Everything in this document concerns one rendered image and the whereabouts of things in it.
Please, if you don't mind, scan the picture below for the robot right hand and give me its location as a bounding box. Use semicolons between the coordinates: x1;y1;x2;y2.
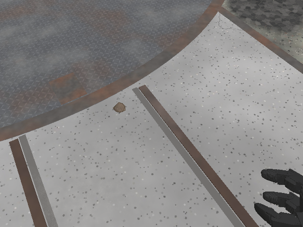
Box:
254;168;303;227

